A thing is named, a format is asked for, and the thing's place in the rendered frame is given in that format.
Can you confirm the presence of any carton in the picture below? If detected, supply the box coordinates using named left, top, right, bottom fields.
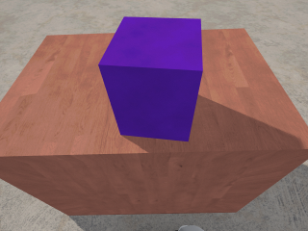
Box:
left=98, top=16, right=203, bottom=141

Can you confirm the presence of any pedestal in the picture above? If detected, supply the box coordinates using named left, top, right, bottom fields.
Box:
left=0, top=28, right=308, bottom=216

